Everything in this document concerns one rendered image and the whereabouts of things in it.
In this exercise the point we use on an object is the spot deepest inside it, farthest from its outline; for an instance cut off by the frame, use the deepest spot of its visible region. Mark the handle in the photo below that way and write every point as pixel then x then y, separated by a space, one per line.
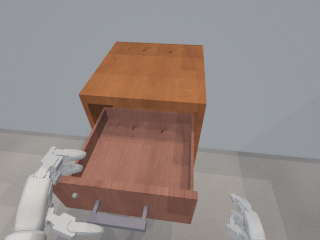
pixel 117 222

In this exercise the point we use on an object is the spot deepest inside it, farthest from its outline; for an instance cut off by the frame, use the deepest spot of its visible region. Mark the cabinet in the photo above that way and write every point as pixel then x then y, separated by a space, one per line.
pixel 149 76

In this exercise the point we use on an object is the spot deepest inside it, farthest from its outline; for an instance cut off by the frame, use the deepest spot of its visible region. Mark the robot right hand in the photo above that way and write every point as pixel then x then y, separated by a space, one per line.
pixel 246 227

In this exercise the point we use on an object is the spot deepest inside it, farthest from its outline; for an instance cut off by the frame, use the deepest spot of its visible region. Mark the robot left hand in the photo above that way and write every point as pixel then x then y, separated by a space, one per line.
pixel 33 211

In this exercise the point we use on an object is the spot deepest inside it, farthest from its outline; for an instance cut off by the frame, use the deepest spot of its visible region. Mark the robot left forearm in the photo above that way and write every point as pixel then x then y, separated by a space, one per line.
pixel 27 235

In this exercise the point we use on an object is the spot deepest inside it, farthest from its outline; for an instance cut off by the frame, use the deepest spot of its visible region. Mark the drawer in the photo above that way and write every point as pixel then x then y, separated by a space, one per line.
pixel 136 158

